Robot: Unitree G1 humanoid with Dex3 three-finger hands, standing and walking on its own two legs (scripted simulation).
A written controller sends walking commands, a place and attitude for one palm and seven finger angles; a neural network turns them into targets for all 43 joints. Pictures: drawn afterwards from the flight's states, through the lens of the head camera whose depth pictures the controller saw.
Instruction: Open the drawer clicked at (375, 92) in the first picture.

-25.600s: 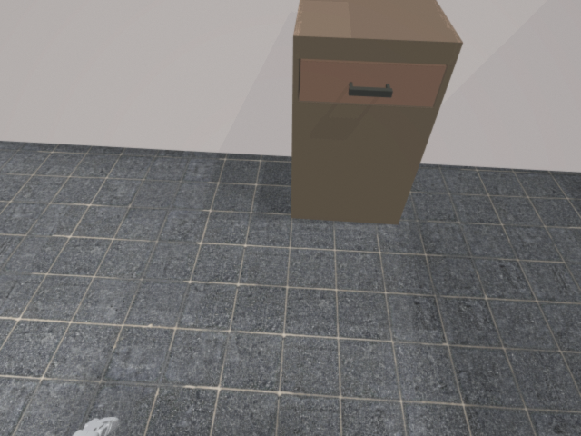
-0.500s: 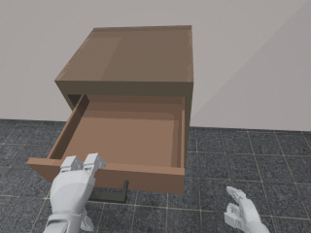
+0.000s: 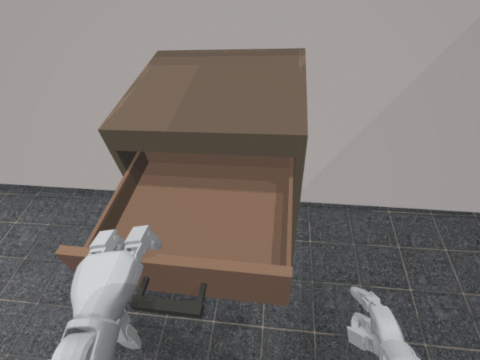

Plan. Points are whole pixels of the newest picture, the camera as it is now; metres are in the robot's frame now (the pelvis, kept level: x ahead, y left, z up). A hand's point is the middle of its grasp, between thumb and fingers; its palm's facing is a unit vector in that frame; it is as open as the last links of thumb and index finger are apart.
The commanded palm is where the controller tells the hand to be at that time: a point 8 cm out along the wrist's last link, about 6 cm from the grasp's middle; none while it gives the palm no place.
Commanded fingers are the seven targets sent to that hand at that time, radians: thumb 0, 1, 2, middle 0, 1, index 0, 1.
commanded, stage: lift the hand off the handle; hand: left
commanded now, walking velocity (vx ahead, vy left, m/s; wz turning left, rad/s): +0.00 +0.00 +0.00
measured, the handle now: (170, 295) +0.24 +0.19 -0.08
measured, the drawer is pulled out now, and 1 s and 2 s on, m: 0.30 0.30 0.30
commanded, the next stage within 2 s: draw the hand back to the body in 0.16 s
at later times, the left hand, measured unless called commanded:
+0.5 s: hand (116, 280) +0.20 +0.22 +0.08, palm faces +0.10 -0.13 -0.99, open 13.8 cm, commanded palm +0.16 +0.22 +0.13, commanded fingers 0.00 -0.50 0.30 -0.30 -1.20 -0.30 -1.20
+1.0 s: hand (113, 273) +0.19 +0.21 +0.11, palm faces +0.25 -0.81 -0.54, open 13.6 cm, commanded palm +0.15 +0.25 +0.16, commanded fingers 0.00 -0.22 0.42 -0.28 -1.02 -0.28 -1.02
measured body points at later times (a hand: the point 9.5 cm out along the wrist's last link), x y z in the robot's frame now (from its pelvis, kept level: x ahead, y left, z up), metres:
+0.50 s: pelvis +0.00 +0.01 +0.00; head +0.01 -0.03 +0.45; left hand +0.18 +0.23 +0.13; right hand +0.23 -0.18 -0.09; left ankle -0.03 +0.14 -0.73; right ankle +0.01 -0.12 -0.73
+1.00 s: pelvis +0.01 +0.01 +0.01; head +0.02 -0.02 +0.46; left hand +0.17 +0.25 +0.14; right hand +0.23 -0.19 -0.07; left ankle -0.03 +0.14 -0.73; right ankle +0.01 -0.12 -0.73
